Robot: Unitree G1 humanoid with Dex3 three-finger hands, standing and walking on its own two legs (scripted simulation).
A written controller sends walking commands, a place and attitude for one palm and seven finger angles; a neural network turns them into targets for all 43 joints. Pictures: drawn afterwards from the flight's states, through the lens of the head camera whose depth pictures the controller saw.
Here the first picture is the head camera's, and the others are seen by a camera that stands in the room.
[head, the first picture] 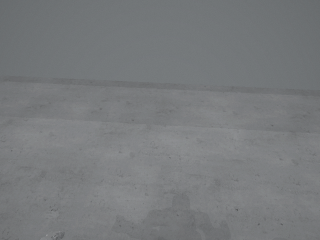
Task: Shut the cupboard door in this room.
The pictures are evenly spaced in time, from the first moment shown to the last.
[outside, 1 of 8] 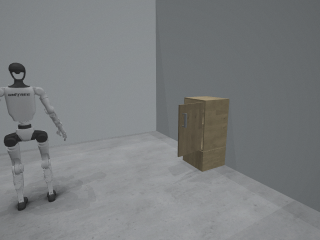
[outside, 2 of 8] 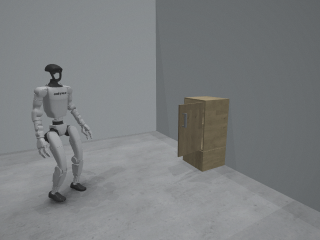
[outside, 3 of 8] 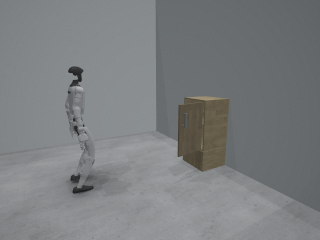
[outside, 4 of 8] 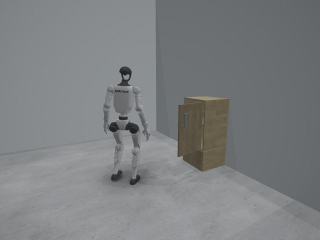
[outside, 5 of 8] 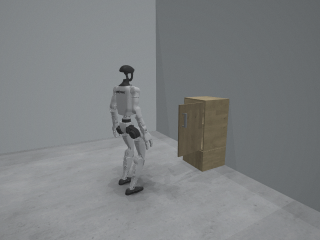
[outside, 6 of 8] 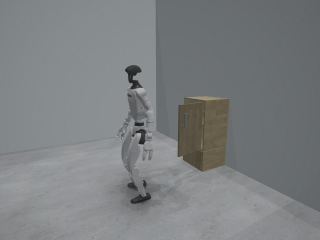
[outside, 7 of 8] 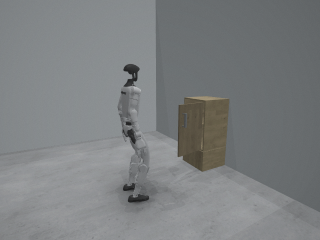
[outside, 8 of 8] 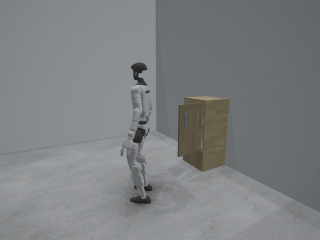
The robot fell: no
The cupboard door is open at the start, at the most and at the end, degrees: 99 99 99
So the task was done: no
